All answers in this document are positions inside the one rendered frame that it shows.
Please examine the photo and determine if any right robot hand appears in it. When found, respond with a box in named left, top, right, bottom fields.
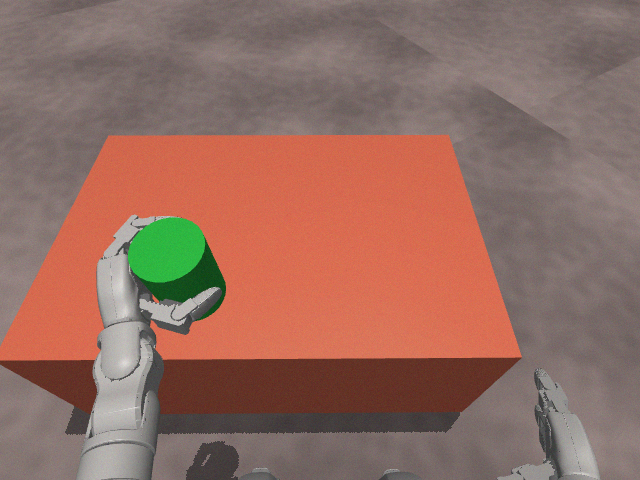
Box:
left=497, top=368, right=600, bottom=480

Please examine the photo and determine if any left robot arm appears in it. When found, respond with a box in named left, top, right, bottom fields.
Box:
left=75, top=320, right=164, bottom=480

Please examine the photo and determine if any left robot hand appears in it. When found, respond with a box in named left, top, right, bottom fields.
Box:
left=96, top=215, right=222, bottom=335

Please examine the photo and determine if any can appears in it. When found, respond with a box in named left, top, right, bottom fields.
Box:
left=128, top=217, right=226, bottom=321

